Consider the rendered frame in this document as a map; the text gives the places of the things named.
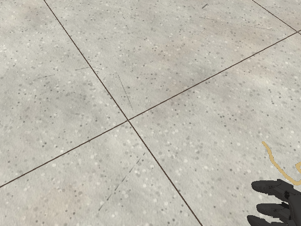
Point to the robot right hand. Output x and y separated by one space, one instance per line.
289 214

